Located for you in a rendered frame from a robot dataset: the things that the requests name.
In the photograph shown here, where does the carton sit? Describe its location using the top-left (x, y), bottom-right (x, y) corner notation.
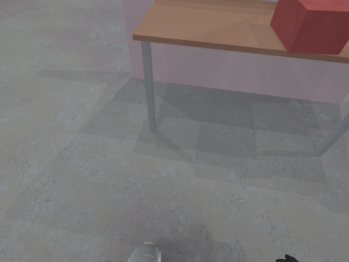
top-left (270, 0), bottom-right (349, 55)

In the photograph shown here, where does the robot left thigh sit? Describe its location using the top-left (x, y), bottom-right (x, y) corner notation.
top-left (127, 244), bottom-right (161, 262)

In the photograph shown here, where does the table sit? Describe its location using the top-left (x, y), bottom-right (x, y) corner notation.
top-left (133, 0), bottom-right (349, 157)

